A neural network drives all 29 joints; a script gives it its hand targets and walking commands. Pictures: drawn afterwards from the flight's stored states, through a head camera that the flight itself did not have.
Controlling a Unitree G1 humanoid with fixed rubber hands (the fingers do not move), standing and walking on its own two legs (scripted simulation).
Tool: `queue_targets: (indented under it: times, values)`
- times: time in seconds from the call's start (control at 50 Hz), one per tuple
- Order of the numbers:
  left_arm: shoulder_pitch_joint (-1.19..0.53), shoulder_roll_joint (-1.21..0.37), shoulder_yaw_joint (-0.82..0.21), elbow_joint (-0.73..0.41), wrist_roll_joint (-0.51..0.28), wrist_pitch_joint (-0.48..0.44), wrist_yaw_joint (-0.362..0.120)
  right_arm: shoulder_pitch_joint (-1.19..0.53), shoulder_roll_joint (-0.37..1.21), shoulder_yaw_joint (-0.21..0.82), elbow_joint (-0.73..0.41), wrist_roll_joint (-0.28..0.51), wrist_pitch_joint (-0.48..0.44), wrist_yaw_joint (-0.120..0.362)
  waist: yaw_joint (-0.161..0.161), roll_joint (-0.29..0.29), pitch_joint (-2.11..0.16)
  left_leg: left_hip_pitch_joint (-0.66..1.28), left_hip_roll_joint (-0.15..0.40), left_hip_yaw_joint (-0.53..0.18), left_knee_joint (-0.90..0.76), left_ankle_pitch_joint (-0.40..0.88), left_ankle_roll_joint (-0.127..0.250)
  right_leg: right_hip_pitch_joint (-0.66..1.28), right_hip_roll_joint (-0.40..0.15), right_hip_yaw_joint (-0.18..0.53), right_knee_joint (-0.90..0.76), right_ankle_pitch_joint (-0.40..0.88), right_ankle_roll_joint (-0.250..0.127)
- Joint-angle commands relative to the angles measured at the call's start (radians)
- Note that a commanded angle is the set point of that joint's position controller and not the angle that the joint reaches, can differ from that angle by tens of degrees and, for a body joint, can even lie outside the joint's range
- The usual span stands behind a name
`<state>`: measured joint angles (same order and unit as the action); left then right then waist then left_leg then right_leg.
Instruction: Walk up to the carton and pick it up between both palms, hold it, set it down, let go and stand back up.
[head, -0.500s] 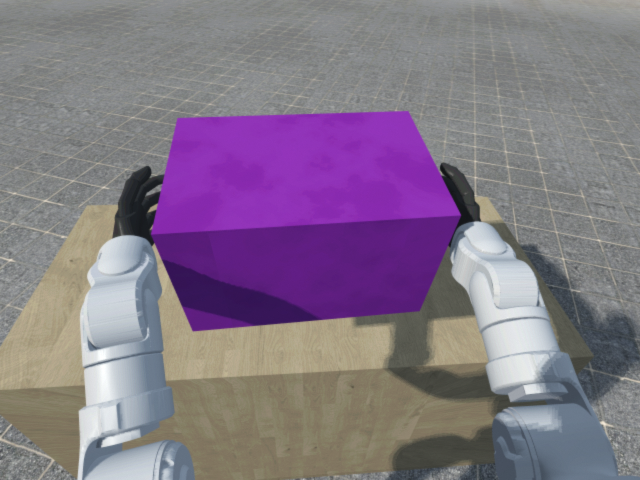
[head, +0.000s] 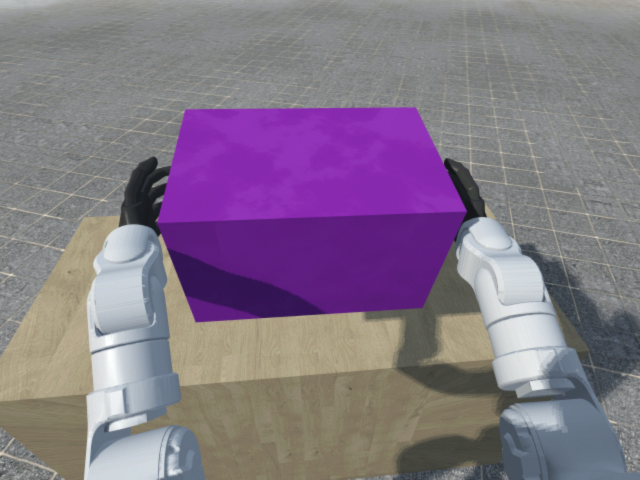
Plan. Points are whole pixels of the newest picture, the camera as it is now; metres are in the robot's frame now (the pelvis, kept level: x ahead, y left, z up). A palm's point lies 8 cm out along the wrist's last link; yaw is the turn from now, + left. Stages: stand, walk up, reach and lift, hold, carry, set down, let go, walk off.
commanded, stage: hold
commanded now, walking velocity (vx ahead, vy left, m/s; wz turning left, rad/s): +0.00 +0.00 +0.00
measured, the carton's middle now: (308, 212) +0.39 +0.00 +0.17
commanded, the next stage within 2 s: none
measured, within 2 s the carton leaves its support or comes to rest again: neither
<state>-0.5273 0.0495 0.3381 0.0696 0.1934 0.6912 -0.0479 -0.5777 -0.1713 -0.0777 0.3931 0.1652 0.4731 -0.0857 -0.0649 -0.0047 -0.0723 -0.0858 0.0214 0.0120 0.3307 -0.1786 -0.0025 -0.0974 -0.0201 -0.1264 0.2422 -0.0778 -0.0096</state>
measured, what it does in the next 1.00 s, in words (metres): stands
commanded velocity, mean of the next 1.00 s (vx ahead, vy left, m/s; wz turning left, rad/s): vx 0.00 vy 0.00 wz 0.00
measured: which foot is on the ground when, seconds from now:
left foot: down 0.00-1.00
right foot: down 0.00-1.00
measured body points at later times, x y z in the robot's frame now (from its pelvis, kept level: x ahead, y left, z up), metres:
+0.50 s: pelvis +0.01 +0.00 +0.00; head -0.05 +0.02 +0.45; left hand +0.37 +0.20 +0.20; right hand +0.37 -0.19 +0.19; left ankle +0.00 +0.12 -0.75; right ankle +0.04 -0.11 -0.75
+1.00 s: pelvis +0.00 +0.00 +0.00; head -0.05 +0.01 +0.45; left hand +0.36 +0.20 +0.20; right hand +0.37 -0.19 +0.19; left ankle +0.00 +0.12 -0.75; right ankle +0.04 -0.11 -0.75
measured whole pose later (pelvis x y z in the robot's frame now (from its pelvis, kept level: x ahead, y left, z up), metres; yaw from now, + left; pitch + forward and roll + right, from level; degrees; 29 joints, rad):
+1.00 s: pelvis +0.00 +0.00 +0.00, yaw +1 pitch -4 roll -1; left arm -0.54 0.06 0.34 0.08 0.19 0.70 -0.06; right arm -0.59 -0.15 -0.09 0.39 0.16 0.48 -0.10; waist -0.07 -0.02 -0.07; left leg -0.09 0.02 0.00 0.33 -0.18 0.00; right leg -0.10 -0.03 -0.14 0.24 -0.08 -0.01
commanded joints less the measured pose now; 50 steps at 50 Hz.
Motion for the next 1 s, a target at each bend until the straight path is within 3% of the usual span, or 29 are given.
queue_targets:
  times: [0.0,0.02,0.04,0.1,0.12,0.16,0.22,0.26,0.36,0.44,0.5,0.6,0.68,0.76,0.78,0.8,0.88,0.9,0.92,0.94,0.96,0.98]
  values:
    - [-0.609,-0.396,-0.440,-0.075,-0.166,-0.021,-0.169,-0.774,0.522,0.344,-0.330,0.128,-0.091,0.146,-0.001,-0.012,-0.284,-0.162,-0.076,-0.003,-0.098,0.109,-0.008,0.353,0.058,0.082,0.019,0.076,0.007]
    - [-0.625,-0.407,-0.448,-0.077,-0.169,-0.023,-0.177,-0.762,0.522,0.334,-0.323,0.120,-0.095,0.144,-0.015,0.006,-0.307,-0.159,-0.083,0.003,-0.096,0.097,-0.003,0.356,0.050,0.091,0.021,0.077,0.007]
    - [-0.652,-0.429,-0.469,-0.093,-0.184,-0.032,-0.181,-0.802,0.535,0.334,-0.352,0.128,-0.103,0.145,-0.008,0.021,-0.317,-0.170,-0.082,-0.005,-0.100,0.079,-0.009,0.348,0.046,0.091,0.017,0.061,0.001]
    - [-0.702,-0.435,-0.483,-0.101,-0.201,-0.050,-0.177,-0.846,0.549,0.329,-0.390,0.119,-0.114,0.136,-0.025,0.024,-0.367,-0.173,-0.085,-0.005,-0.087,0.105,-0.005,0.367,0.042,0.096,0.027,0.087,0.006]
    - [-0.691,-0.429,-0.475,-0.093,-0.199,-0.047,-0.175,-0.839,0.551,0.334,-0.370,0.128,-0.104,0.131,-0.017,0.019,-0.348,-0.173,-0.087,0.000,-0.080,0.122,-0.001,0.379,0.050,0.094,0.031,0.109,0.007]
    - [-0.673,-0.425,-0.488,-0.093,-0.199,-0.043,-0.176,-0.807,0.530,0.323,-0.354,0.125,-0.097,0.128,-0.037,0.036,-0.339,-0.157,-0.087,-0.006,-0.084,0.121,-0.015,0.372,0.055,0.085,0.024,0.099,0.003]
    - [-0.653,-0.421,-0.466,-0.072,-0.184,-0.034,-0.186,-0.793,0.523,0.320,-0.338,0.123,-0.088,0.125,-0.029,0.044,-0.324,-0.156,-0.084,-0.014,-0.083,0.123,-0.020,0.369,0.057,0.083,0.022,0.089,0.000]
    - [-0.665,-0.432,-0.484,-0.099,-0.205,-0.043,-0.184,-0.837,0.527,0.338,-0.388,0.135,-0.097,0.130,-0.032,0.013,-0.355,-0.160,-0.083,-0.014,-0.076,0.159,-0.020,0.357,0.059,0.075,0.027,0.111,0.002]
    - [-0.652,-0.423,-0.462,-0.099,-0.167,-0.039,-0.179,-0.794,0.497,0.328,-0.347,0.129,-0.092,0.141,-0.022,0.067,-0.324,-0.149,-0.072,-0.019,-0.080,0.174,-0.036,0.352,0.061,0.070,0.029,0.096,-0.005]
    - [-0.640,-0.438,-0.482,-0.118,-0.182,-0.034,-0.166,-0.802,0.500,0.349,-0.391,0.149,-0.100,0.145,-0.016,0.052,-0.364,-0.098,-0.070,-0.018,-0.059,0.262,-0.036,0.356,0.065,0.077,0.031,0.171,-0.001]
    - [-0.617,-0.433,-0.482,-0.131,-0.191,-0.027,-0.160,-0.787,0.496,0.360,-0.405,0.155,-0.094,0.147,-0.007,0.022,-0.362,-0.094,-0.065,-0.018,-0.053,0.276,-0.034,0.344,0.074,0.070,0.031,0.157,-0.005]
    - [-0.594,-0.439,-0.477,-0.119,-0.184,-0.017,-0.167,-0.750,0.480,0.332,-0.361,0.137,-0.091,0.148,-0.022,0.037,-0.299,-0.096,-0.064,-0.019,-0.059,0.278,-0.045,0.331,0.069,0.072,0.025,0.145,-0.009]
    - [-0.603,-0.434,-0.518,-0.225,-0.201,-0.027,-0.157,-0.741,0.490,0.373,-0.444,0.163,-0.106,0.143,-0.022,0.061,-0.387,-0.062,-0.073,-0.024,-0.030,0.372,-0.054,0.357,0.072,0.071,0.043,0.237,-0.004]
    - [-0.591,-0.415,-0.485,-0.168,-0.186,-0.021,-0.161,-0.764,0.494,0.374,-0.441,0.158,-0.089,0.140,-0.015,0.013,-0.338,-0.119,-0.072,-0.017,-0.062,0.234,-0.031,0.363,0.065,0.074,0.035,0.158,0.007]
    - [-0.592,-0.409,-0.489,-0.183,-0.193,-0.025,-0.159,-0.730,0.492,0.358,-0.403,0.147,-0.092,0.143,-0.020,0.024,-0.320,-0.110,-0.068,-0.023,-0.066,0.239,-0.035,0.347,0.064,0.073,0.035,0.149,-0.002]
    - [-0.609,-0.426,-0.509,-0.194,-0.201,-0.030,-0.157,-0.762,0.504,0.367,-0.443,0.153,-0.104,0.145,-0.018,0.032,-0.353,-0.098,-0.073,-0.015,-0.057,0.263,-0.036,0.330,0.062,0.074,0.036,0.168,-0.002]
    - [-0.641,-0.416,-0.473,-0.128,-0.187,-0.025,-0.164,-0.796,0.517,0.351,-0.387,0.137,-0.091,0.141,-0.006,-0.002,-0.313,-0.139,-0.074,-0.011,-0.080,0.170,-0.020,0.321,0.055,0.072,0.028,0.102,0.001]
    - [-0.629,-0.420,-0.468,-0.124,-0.193,-0.026,-0.165,-0.810,0.518,0.352,-0.407,0.137,-0.096,0.143,0.003,-0.002,-0.319,-0.152,-0.073,-0.010,-0.081,0.180,-0.013,0.343,0.060,0.070,0.027,0.111,-0.001]
    - [-0.639,-0.418,-0.478,-0.121,-0.196,-0.030,-0.167,-0.802,0.519,0.352,-0.401,0.140,-0.096,0.142,-0.009,0.019,-0.331,-0.154,-0.076,-0.004,-0.081,0.160,-0.019,0.353,0.055,0.077,0.032,0.106,0.003]
    - [-0.645,-0.428,-0.474,-0.105,-0.185,-0.031,-0.167,-0.821,0.519,0.355,-0.398,0.136,-0.097,0.143,0.004,0.018,-0.337,-0.160,-0.077,-0.011,-0.084,0.156,-0.013,0.360,0.056,0.078,0.037,0.103,-0.002]
    - [-0.649,-0.427,-0.473,-0.099,-0.182,-0.032,-0.168,-0.820,0.512,0.335,-0.384,0.130,-0.100,0.141,-0.012,0.048,-0.330,-0.156,-0.075,-0.012,-0.084,0.144,-0.018,0.349,0.058,0.074,0.033,0.082,-0.005]
    - [-0.673,-0.411,-0.457,-0.067,-0.174,-0.029,-0.168,-0.836,0.522,0.331,-0.351,0.120,-0.092,0.142,-0.008,0.039,-0.315,-0.176,-0.080,0.002,-0.087,0.108,-0.010,0.350,0.051,0.078,0.026,0.063,-0.003]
